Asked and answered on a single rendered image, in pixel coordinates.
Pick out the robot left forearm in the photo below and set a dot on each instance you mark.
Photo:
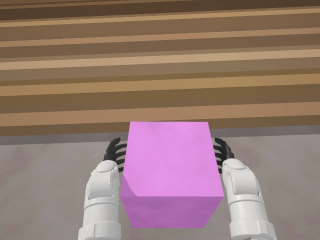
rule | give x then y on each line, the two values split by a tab
101	204

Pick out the right robot hand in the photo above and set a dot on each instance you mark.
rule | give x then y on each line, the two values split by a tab
225	154

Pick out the carton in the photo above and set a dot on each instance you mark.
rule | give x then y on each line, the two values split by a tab
170	176

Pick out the robot right forearm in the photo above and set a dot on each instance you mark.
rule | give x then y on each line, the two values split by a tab
249	219

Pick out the left robot hand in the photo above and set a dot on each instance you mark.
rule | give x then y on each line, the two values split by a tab
112	155

